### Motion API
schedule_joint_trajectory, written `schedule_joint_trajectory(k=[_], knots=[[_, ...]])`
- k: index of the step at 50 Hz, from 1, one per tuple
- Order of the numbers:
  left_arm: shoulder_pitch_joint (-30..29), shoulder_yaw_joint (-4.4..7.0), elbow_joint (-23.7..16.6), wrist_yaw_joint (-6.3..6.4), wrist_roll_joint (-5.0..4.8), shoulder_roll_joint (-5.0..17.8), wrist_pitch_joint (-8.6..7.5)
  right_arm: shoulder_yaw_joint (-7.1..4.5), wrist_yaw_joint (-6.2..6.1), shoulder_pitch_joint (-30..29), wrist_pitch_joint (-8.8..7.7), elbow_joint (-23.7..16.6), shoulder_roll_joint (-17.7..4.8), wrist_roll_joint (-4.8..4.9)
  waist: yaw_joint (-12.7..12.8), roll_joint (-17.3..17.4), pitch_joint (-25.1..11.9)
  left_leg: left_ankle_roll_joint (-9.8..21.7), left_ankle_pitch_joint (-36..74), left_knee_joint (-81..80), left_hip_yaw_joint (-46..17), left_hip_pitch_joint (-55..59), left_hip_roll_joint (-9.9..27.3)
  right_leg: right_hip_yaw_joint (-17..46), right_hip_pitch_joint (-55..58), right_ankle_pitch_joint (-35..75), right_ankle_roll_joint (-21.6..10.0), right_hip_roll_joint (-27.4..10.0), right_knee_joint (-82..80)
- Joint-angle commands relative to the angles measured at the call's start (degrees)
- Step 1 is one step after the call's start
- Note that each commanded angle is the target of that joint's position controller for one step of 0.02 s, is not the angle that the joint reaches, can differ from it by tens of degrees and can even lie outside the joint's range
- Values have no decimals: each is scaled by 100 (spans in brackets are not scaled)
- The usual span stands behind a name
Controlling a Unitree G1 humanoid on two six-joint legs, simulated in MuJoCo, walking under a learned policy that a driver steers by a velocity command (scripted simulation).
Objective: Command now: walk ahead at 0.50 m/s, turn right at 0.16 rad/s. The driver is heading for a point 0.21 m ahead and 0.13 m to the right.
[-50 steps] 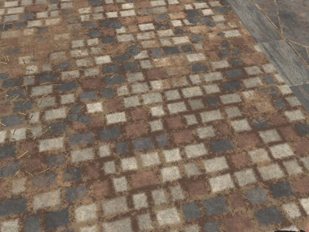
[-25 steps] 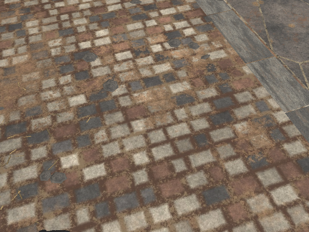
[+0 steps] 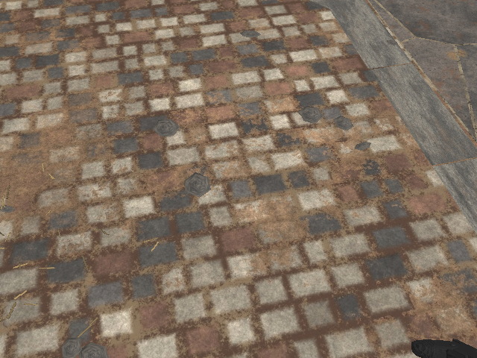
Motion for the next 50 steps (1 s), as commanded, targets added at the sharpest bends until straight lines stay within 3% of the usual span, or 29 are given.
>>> schedule_joint_trajectory(k=[1, 2, 3, 4, 6, 9, 11, 15, 18, 19, 20, 21, 22, 23, 24, 26, 27, 29, 31, 33, 40, 50], knots=[[-184, 132, -584, -45, -227, 829, -295, -320, -92, 1777, 0, 135, -941, 2, -1002, 870, -1259, 1131, -1208, -1454, -3209, 4147, 2088, 634, -3719, -39, -151, -175, 2912], [-489, 129, -648, -10, -190, 773, -307, -275, -98, 1367, -14, 102, -843, -42, -814, 513, -803, 1004, -91, -1557, -2540, 3347, 1860, 473, -3494, 417, -100, -401, 2686], [-601, 157, -657, 18, -74, 717, -276, -230, -77, 1051, -32, 100, -689, -73, -624, 407, -456, 948, 1155, -1626, -1966, 2701, 1645, 417, -3257, 627, -14, -514, 2381], [-396, 168, -603, 30, -19, 616, -197, -195, -66, 894, -66, 107, -594, -134, -390, 477, -424, 921, 2094, -1714, -1520, 2259, 1511, 422, -2804, 766, 46, -618, 2240], [-82, 119, -504, 46, -1, 337, -54, -204, -46, 725, -128, 212, -590, -121, -150, 529, -454, 1033, 3352, -1780, -979, 1781, 1429, 313, -2316, 781, 223, -591, 1826], [-421, 44, -624, 62, 84, 133, 38, -227, -121, 552, -95, 376, -729, -85, -101, 502, -396, 955, 3817, -1880, -331, 1525, 1175, 113, -2166, 1551, 339, -570, 616], [-748, 0, -681, 21, 104, 59, 26, -235, -175, 651, -29, 493, -805, -86, -252, 527, -525, 847, 3718, -1876, -79, 1567, 1014, -27, -1829, 2332, 320, -494, -212], [-1238, 44, -802, -19, 99, 235, 30, -238, -206, 898, 103, 815, -911, -33, -431, 501, -568, 807, 3204, -1665, -218, 2016, 1181, 11, -1645, 2675, 201, -372, -974], [-1137, 108, -758, -32, 169, 343, 15, -222, -233, 735, 207, 943, -861, 72, -222, 440, -537, 580, 2503, -1038, -318, 2042, 1126, -80, -1142, 2836, -48, -251, -1745], [-1000, 168, -692, -2, 200, 514, 7, -182, -234, 960, 211, 1034, -723, 47, -204, 229, -603, 335, 2033, -707, -285, 1948, 861, 42, -641, 3831, -181, -328, -2146], [-925, 247, -708, 52, 227, 890, 17, -131, -233, 1277, 169, 1054, -576, -115, -392, -287, -903, 29, 1000, -208, -77, 1570, 466, 543, 139, 5979, -399, -905, -1856], [-975, 184, -655, 84, 261, 719, 80, -23, -230, 1961, 167, 1233, -203, -161, -687, -999, -1378, -298, -806, 209, -15, 1004, 143, 1238, 891, 6368, -1127, -1534, -1677], [-1035, 81, -647, 67, 183, 258, 152, -27, -261, 1680, 258, 1263, -328, -132, -471, -914, -1395, -429, -1797, 309, -144, 1034, 102, 1512, 650, 5565, -1354, -1648, -1890], [-1251, 29, -627, 38, 161, 158, 187, -54, -288, 1436, 357, 1194, -430, -61, -515, -824, -1176, -432, -1915, 193, -221, 958, 139, 1507, 351, 4510, -1269, -1532, -2084], [-1480, 40, -631, 16, 159, 218, 210, -52, -338, 1349, 467, 1221, -403, -41, -598, -752, -1030, -406, -1643, -94, -253, 1052, 180, 1463, 54, 3548, -1081, -1376, -2190], [-1946, 81, -707, 1, 116, 352, 216, -67, -392, 1289, 637, 1271, -565, -105, -681, -673, -606, -293, -922, -785, -303, 1499, 276, 1063, -837, 1947, -591, -994, -2386], [-2006, 76, -717, -4, 116, 311, 203, -96, -392, 1274, 649, 1356, -689, -92, -587, -398, -323, -250, -1056, -782, -248, 1371, 263, 723, -917, 1726, -406, -705, -2364], [-1834, 92, -553, 7, 119, 334, 131, -87, -399, 1199, 599, 1444, -618, -87, -518, -221, -410, -240, -719, -840, -261, 1478, 280, 559, -623, 2678, -320, -559, -2057], [-1703, 102, -416, 44, 81, 302, 91, -98, -399, 1177, 530, 1535, -622, -77, -461, -68, -661, -282, -184, -870, -292, 1549, 321, 439, -186, 3869, -409, -527, -1732], [-1670, 107, -305, 61, 79, 257, 106, -90, -394, 1180, 506, 1634, -557, -50, -436, 22, -784, -319, 85, -832, -261, 1592, 315, 388, 33, 4342, -494, -517, -1595], [-1882, 131, -28, 79, 71, 204, 239, -70, -425, 1211, 596, 1871, -452, -59, -460, 29, -416, -305, -345, -919, -193, 1524, 271, 306, -185, 3507, -461, -415, -1734], [-1940, 139, 359, 154, 70, 190, 316, -16, -447, 1399, 517, 2079, -333, -73, -417, 12, -144, -282, -870, -1078, -166, 1258, 271, 246, -192, 2668, -330, -307, -1882]])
